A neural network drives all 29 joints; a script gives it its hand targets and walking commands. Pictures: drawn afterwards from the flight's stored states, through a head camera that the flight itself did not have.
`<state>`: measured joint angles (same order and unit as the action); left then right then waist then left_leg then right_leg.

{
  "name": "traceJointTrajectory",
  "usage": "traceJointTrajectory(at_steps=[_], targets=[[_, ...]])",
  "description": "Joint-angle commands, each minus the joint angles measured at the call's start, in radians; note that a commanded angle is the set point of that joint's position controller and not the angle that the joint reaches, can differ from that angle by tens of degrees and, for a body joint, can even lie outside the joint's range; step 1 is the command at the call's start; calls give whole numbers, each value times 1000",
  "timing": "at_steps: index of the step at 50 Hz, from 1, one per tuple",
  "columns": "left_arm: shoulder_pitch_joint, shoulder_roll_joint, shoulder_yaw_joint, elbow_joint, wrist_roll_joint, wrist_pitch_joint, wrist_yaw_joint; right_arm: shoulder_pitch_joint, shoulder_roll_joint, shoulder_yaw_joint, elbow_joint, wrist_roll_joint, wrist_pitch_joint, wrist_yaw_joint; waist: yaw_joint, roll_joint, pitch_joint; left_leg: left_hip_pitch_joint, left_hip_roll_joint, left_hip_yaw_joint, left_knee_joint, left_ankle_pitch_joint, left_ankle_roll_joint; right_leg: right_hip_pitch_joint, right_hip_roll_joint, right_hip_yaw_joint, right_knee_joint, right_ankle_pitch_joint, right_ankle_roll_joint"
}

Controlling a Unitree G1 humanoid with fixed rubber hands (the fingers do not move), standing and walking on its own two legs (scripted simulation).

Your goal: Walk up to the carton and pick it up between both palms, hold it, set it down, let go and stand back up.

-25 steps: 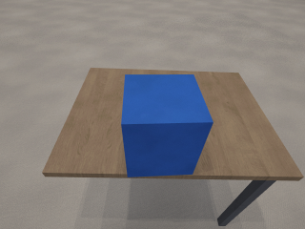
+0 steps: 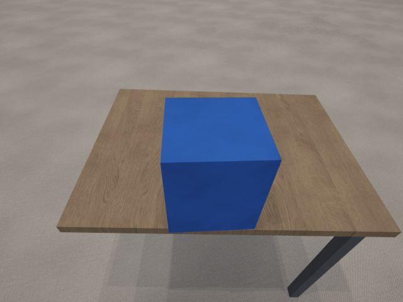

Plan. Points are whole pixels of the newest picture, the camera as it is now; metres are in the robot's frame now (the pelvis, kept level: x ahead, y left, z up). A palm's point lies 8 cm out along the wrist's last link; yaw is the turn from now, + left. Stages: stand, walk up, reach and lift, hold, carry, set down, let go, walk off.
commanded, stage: stand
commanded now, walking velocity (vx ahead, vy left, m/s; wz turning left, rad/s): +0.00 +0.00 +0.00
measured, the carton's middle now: (211, 165) +0.40 +0.00 +0.05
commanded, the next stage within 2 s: none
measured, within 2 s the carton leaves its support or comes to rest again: neither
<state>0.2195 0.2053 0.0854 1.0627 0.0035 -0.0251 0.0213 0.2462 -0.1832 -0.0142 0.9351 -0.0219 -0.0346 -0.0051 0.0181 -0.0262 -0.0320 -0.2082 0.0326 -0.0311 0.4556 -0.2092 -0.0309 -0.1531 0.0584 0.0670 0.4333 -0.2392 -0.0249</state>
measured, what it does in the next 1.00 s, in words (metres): stands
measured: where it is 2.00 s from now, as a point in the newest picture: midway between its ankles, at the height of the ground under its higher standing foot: outside the picture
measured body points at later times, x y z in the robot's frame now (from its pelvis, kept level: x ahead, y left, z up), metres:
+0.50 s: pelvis +0.00 +0.00 +0.00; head -0.02 +0.01 +0.45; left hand +0.04 +0.25 -0.15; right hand +0.08 -0.24 -0.13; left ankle +0.03 +0.14 -0.74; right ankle +0.00 -0.11 -0.74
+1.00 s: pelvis +0.00 +0.00 +0.00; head -0.01 +0.01 +0.45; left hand +0.04 +0.25 -0.15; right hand +0.07 -0.24 -0.14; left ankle +0.03 +0.14 -0.74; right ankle +0.00 -0.11 -0.74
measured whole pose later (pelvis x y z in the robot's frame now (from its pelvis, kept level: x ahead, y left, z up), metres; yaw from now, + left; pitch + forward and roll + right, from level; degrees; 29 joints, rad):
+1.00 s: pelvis +0.00 +0.00 +0.00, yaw +0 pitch -2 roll -1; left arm 0.22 0.21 0.08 1.09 0.00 -0.03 0.02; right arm 0.25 -0.18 -0.01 0.95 -0.02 -0.03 -0.01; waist 0.02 -0.01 0.01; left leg -0.21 0.03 -0.03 0.46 -0.21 -0.03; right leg -0.15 0.06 0.07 0.43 -0.24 -0.02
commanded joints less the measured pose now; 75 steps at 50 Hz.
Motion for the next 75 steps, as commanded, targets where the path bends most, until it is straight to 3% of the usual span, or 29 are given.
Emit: traceJointTrajectory(at_steps=[1,2,4,11,12,15,18,22,25,27,28,34,38,40,41,45,46,48,51,52,56,60,62,65,67,68,71,74,75], targets=[[-10,287,29,-46,28,-31,-6,-21,-286,-72,-45,5,-19,-17,1,144,83,8,77,-106,-89,126,78,-6,-167,105,-125,110,-32],[-25,298,28,-42,20,-32,-9,-10,-254,-66,-40,4,-21,-25,-18,72,93,8,83,-121,-92,101,90,-27,-158,104,-118,104,-35],[-30,294,28,-47,21,-29,-6,-34,-270,-67,-37,2,-21,-30,-10,160,65,19,80,-113,-98,90,84,-15,-155,107,-128,83,-26],[-59,308,32,-36,25,-32,-7,-30,-300,-77,-29,3,-15,-28,-30,142,106,33,74,-92,-97,62,71,-48,-154,127,-153,105,-26],[-53,316,31,-41,17,-34,-11,-26,-298,-78,-26,6,-14,-27,-27,61,35,78,83,-97,-86,92,72,-25,-155,96,-138,137,-17],[-45,294,27,-26,22,-40,-2,-45,-288,-76,-32,2,-15,-24,-19,155,78,48,75,-100,-89,66,77,-33,-154,114,-150,89,-14],[-79,307,34,-34,18,-31,1,-58,-262,-71,-34,5,-12,-32,-28,111,97,35,71,-103,-100,95,71,-47,-157,123,-140,91,-24],[-32,296,32,-17,15,-21,-7,-45,-304,-75,-35,8,-12,-25,-3,179,78,26,67,-100,-111,72,74,-2,-150,102,-153,111,-21],[-25,261,20,-27,9,-23,-10,-61,-308,-74,-41,6,-17,-34,0,110,95,15,76,-113,-117,61,79,-32,-144,85,-125,107,-17],[-29,254,16,-20,10,-32,-17,-37,-322,-82,-23,10,-16,-31,-14,189,64,38,73,-93,-106,102,68,0,-144,95,-132,105,-19],[-34,295,28,-29,12,-30,-9,-22,-290,-72,-17,9,-18,-32,-6,126,105,22,63,-105,-111,107,70,-14,-151,108,-146,92,-22],[-19,293,25,-23,11,-25,-12,-74,-286,-71,-32,10,-19,-23,-2,173,90,35,76,-102,-92,116,69,-25,-165,108,-139,115,-26],[-60,276,18,-34,19,-30,-9,-25,-319,-81,4,7,-4,-34,-22,84,109,49,82,-112,-116,95,74,-61,-162,93,-141,51,-27],[-60,296,20,-32,14,-27,-12,-66,-319,-84,-29,4,-14,-27,-25,174,114,41,72,-99,-123,44,69,-55,-147,96,-151,56,-24],[-49,270,18,-40,8,-21,-12,-54,-318,-77,-27,8,-18,-25,1,148,83,33,75,-117,-118,51,65,-14,-148,89,-139,76,-25],[-36,287,16,-3,10,-28,-5,-46,-298,-73,-18,-1,-15,-27,-15,102,131,21,76,-117,-129,44,71,-32,-153,105,-143,91,-20],[-20,260,14,-13,9,-25,-11,-49,-280,-73,-26,5,-15,-23,-9,170,69,46,73,-107,-113,49,81,-20,-154,107,-143,143,-23],[-65,300,28,-15,18,-32,-9,-26,-269,-66,-17,12,-20,-25,-39,172,55,66,78,-81,-101,86,73,-10,-153,110,-132,140,-17],[-32,282,19,-6,5,-22,0,-50,-266,-64,-10,6,-14,-28,-6,144,136,23,75,-105,-114,63,69,-36,-159,117,-150,88,-30],[-59,299,30,-9,13,-32,-5,-6,-306,-82,-8,3,-9,-31,-44,195,137,25,63,-92,-133,36,65,-38,-152,105,-153,83,-25],[-66,286,27,-23,10,-27,-12,-79,-281,-63,-20,5,-10,-29,5,121,146,-6,80,-120,-143,-9,69,-52,-140,96,-117,36,-19],[-23,269,21,-19,2,-15,-9,-49,-311,-80,-15,1,-12,-28,-10,168,58,36,66,-107,-125,20,67,1,-139,87,-123,76,-25],[-57,292,24,-27,10,-23,-10,-41,-294,-74,-12,8,-17,-30,-14,98,77,76,86,-117,-132,82,70,-38,-154,88,-140,65,-24],[-64,303,25,-21,20,-34,-10,-49,-286,-68,-38,12,-21,-21,-39,122,49,66,86,-109,-109,151,73,8,-149,85,-116,171,-15],[-13,255,15,-6,4,-26,-9,-48,-291,-66,-11,7,-5,-30,7,160,73,77,77,-91,-89,142,67,-14,-164,112,-126,161,-26],[-73,268,17,-21,20,-30,-8,-7,-289,-76,-11,11,-8,-33,-54,163,78,71,76,-107,-114,159,69,0,-173,93,-118,195,-33],[-32,274,23,-10,12,-16,-8,-57,-252,-59,-30,13,-9,-24,-5,165,61,62,78,-97,-101,128,62,-10,-155,107,-119,89,-23],[-92,282,22,-29,17,-12,-10,-54,-323,-78,-12,8,-15,-35,-39,139,122,21,64,-115,-151,0,57,-37,-131,78,-132,68,-18],[-83,273,19,-34,7,-3,-15,-78,-321,-79,-16,2,-14,-33,-14,140,150,-8,74,-118,-152,-51,66,-55,-143,87,-140,21,-13]])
